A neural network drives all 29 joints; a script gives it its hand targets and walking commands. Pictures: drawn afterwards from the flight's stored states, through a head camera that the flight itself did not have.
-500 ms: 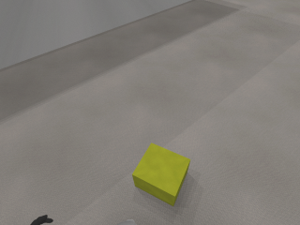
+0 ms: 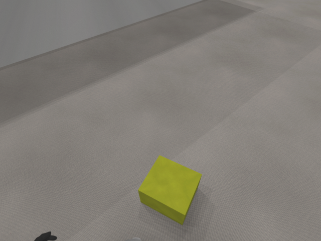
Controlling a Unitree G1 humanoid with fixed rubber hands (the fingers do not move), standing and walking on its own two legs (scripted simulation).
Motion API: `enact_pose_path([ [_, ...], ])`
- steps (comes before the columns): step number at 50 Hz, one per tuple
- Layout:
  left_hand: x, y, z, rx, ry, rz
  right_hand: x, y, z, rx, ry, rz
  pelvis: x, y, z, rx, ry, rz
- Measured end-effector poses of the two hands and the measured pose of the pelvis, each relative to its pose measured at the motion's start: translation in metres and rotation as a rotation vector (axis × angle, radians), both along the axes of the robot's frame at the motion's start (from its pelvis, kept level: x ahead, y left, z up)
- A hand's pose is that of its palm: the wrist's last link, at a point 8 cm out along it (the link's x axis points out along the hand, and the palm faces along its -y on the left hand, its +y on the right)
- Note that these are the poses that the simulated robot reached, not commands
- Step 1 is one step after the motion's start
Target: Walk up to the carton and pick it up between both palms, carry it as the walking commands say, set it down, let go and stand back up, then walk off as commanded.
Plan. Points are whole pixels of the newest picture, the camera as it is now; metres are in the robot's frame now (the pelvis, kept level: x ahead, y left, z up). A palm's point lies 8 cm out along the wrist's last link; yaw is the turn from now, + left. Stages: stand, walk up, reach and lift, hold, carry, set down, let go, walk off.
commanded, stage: walk up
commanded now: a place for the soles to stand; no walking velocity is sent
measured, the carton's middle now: (170, 188) +0.53 -0.02 -0.64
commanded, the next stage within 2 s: none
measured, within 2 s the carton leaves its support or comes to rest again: neither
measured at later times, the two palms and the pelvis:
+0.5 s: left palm out of the picture +0.07 +0.35 -0.05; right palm out of the picture +0.11 -0.29 -0.08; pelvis +0.00 +0.01 +0.00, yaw -1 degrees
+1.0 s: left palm out of the picture +0.14 +0.47 -0.04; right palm out of the picture +0.09 -0.20 -0.07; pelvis +0.02 +0.13 +0.00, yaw -9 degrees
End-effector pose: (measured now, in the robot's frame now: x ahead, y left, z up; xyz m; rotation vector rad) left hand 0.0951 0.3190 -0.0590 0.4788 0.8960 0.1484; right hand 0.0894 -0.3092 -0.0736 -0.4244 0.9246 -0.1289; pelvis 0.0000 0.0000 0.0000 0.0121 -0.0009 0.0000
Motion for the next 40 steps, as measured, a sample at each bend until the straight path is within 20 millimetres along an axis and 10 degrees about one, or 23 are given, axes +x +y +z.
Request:
enact_pose_path([
  [21,-0.008,0.008,0.003,0.049,0.002,0.014,0.001,0.001,-0.006,0.025,0.029,-0.008,0.0,0.002,-0.001,-0.012,-0.007,-0.011],
  [30,-0.032,0.069,0.024,0.185,0.062,0.041,0.046,0.05,-0.017,0.105,-0.048,0.016,0.005,0.044,-0.004,-0.033,-0.011,-0.031],
  [40,0.027,0.139,0.009,0.192,0.004,-0.074,0.026,0.104,-0.017,0.069,-0.091,-0.094,0.015,0.117,-0.019,-0.036,-0.048,-0.124],
])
